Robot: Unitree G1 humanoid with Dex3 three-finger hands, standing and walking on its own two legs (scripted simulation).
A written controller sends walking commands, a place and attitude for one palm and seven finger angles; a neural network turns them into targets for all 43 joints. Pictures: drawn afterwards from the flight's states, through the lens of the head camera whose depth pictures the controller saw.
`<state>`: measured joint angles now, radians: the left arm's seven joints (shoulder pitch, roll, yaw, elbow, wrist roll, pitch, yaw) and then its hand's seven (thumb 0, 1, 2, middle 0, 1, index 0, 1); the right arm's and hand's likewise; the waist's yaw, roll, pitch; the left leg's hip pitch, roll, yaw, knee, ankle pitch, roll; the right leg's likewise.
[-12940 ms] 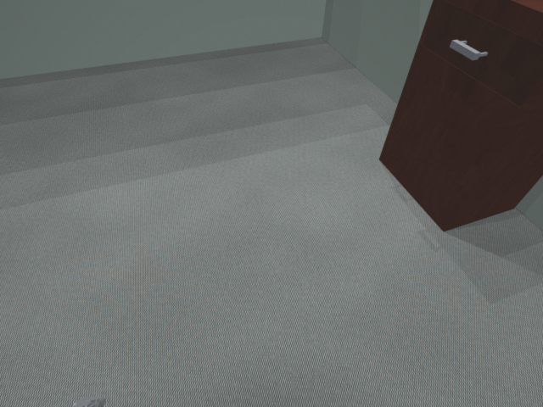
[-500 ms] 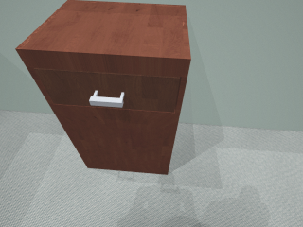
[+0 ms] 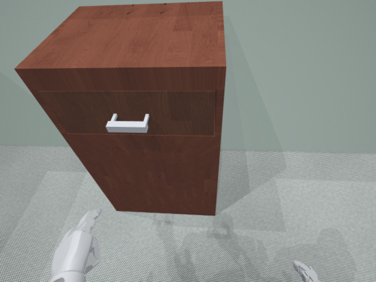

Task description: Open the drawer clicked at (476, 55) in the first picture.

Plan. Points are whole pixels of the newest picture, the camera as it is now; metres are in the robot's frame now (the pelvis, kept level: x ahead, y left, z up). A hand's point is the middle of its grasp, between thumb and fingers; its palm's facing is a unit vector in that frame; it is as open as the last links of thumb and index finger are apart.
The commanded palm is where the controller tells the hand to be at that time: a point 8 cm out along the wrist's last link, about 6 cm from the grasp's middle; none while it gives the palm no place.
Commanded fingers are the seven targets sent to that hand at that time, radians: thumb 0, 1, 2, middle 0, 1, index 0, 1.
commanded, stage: raise the hand with hooked fingers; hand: left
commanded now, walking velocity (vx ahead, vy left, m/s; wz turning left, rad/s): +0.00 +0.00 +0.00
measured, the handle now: (129, 121) +0.55 +0.21 +0.00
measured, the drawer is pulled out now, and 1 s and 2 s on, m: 0.00 0.00 0.00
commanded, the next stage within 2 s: move the hooked fingers above the handle in 1.70 s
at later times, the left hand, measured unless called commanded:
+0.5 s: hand (87, 238) +0.21 +0.23 +0.00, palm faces +0.03 -0.09 -1.00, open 10.2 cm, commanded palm +0.18 +0.22 +0.05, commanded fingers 0.00 0.06 0.54 -0.26 -0.84 -0.26 -0.84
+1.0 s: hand (71, 198) +0.27 +0.25 +0.07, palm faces +0.08 -0.09 -0.99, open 13.1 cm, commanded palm +0.24 +0.25 +0.13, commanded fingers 0.00 -0.50 0.30 -0.30 -1.20 -0.30 -1.20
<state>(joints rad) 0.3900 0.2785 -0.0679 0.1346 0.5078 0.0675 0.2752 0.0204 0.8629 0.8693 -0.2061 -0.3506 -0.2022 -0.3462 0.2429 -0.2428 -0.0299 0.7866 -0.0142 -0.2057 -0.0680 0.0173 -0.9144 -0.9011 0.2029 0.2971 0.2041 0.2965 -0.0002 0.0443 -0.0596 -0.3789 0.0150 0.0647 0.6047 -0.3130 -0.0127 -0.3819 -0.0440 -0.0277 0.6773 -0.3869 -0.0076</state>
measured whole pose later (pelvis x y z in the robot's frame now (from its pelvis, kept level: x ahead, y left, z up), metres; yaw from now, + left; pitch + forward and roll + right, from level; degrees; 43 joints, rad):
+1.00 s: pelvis -0.01 +0.02 +0.00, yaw +0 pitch +3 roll +1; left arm 0.09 0.43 -0.06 -0.03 0.98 0.04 0.19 -0.01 -0.30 0.39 -0.30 -1.08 -0.30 -1.07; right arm 0.10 -0.24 -0.02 0.61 -0.03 0.11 -0.02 0.01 -0.90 -0.90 0.20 0.30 0.20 0.30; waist 0.07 0.06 -0.03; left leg -0.36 0.01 0.06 0.60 -0.31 0.01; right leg -0.34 -0.05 -0.02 0.62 -0.35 0.02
